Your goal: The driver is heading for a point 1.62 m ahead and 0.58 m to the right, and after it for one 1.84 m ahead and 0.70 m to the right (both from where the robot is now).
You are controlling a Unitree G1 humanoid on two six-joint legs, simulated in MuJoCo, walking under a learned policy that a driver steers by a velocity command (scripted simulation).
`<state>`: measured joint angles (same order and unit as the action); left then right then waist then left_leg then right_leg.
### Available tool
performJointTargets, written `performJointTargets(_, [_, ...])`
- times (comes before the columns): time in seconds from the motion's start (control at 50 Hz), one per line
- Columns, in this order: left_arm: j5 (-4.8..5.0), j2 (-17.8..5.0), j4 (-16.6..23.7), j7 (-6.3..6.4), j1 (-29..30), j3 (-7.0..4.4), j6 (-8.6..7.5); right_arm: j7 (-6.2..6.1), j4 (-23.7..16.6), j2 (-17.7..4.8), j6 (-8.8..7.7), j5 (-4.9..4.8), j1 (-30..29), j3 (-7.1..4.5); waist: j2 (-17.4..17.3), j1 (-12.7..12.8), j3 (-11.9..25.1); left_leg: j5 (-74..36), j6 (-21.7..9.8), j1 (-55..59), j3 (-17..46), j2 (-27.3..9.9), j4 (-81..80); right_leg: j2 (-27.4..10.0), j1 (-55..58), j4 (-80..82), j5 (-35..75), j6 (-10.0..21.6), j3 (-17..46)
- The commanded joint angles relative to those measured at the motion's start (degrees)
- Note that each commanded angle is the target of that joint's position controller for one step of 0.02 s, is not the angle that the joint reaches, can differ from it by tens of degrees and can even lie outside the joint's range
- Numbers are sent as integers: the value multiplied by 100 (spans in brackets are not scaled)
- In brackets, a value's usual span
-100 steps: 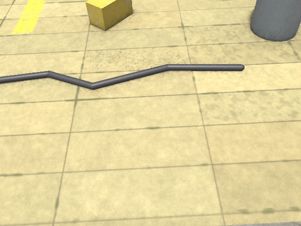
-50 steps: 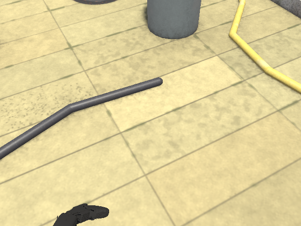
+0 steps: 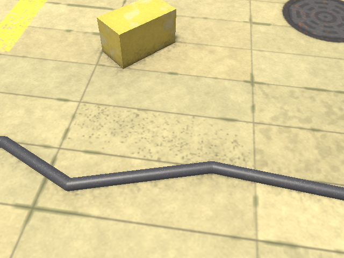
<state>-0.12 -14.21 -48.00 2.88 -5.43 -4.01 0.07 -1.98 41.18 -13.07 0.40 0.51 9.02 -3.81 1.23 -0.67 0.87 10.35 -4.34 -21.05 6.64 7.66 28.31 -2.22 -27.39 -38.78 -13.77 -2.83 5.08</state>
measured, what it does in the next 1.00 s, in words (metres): steps on the spot: right foot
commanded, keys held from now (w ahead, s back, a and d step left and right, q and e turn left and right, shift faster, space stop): no key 0.72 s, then w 0.26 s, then w+e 0.02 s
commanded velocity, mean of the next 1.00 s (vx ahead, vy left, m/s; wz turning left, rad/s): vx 0.07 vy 0.00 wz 0.04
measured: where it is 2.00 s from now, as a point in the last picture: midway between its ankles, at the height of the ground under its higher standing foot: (202, 229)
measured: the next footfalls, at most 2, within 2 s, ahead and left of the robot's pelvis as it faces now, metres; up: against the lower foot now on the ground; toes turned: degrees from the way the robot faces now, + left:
right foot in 0.04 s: +0.08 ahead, -0.16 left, +0.00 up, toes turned +2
right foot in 1.44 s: +0.44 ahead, -0.18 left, +0.00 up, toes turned -13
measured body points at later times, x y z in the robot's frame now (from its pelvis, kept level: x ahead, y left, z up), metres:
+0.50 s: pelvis +0.04 -0.04 +0.00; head +0.05 -0.04 +0.45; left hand +0.17 +0.22 -0.12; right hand +0.18 -0.29 -0.11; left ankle +0.04 +0.07 -0.73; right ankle +0.04 -0.16 -0.73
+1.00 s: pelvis +0.08 -0.03 +0.00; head +0.08 -0.01 +0.45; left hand +0.12 +0.24 -0.15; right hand +0.17 -0.29 -0.12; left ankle +0.06 +0.07 -0.74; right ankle +0.04 -0.16 -0.73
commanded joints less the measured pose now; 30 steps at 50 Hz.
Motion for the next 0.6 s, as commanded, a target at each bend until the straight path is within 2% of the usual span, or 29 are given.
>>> performJointTargets(0.02, [-9,-391,293,-83,-52,-72,-185,17,-243,-541,-60,-13,50,-60,-776,209,542,-1069,-548,437,1254,-1379,-454,81,1148,1316,632,173,-209])
performJointTargets(0.04, [-63,-558,261,-112,-174,-95,-219,11,-228,-503,-82,10,211,-39,-585,187,651,-1043,-338,363,1168,-1220,-267,-211,1647,1464,1356,298,-6])
performJointTargets(0.06, [-112,-938,272,-118,-208,-170,-212,28,-207,-495,-131,81,574,-55,26,-101,806,-403,-102,26,802,-782,123,-701,2173,1205,2526,556,341])
performJointTargets(0.08, [-91,-889,192,-135,-59,-187,-169,62,-228,-440,-159,39,661,-54,903,-276,811,255,120,52,224,-465,157,-858,1944,1273,2152,914,601])
performJointTargets(0.1, [-58,-531,232,-146,55,-109,-148,89,-234,-548,-157,53,384,-65,914,-144,742,376,245,250,143,-499,168,-835,1662,1470,1470,1003,696])
performJointTargets(0.12, [-46,-478,250,-147,121,-91,-146,100,-299,-594,-124,23,117,-91,833,-65,598,179,255,304,108,-518,168,-725,1538,1490,1094,886,614])
performJointTargets(0.16, [-34,-630,282,-131,109,-126,-188,102,-338,-575,-35,21,-2,-110,519,23,430,-302,164,359,199,-570,131,-515,1459,1397,793,695,397])
performJointTargets(0.24, [-6,-585,213,-76,-104,-110,-210,114,-325,-473,-43,-23,42,-111,150,103,350,-750,43,493,350,-673,57,-266,1516,1136,907,549,134])
performJointTargets(0.34, [1,-541,200,-77,-122,-86,-153,112,-306,-453,-79,-18,50,-113,-157,160,317,-878,61,524,447,-739,5,-128,1649,978,960,530,33])
performJointTargets(0.6, [3,-511,-68,-145,-87,-18,-128,41,-144,-524,-100,-27,122,-97,-161,149,97,-763,173,740,438,-793,-93,-26,1661,1161,747,501,18])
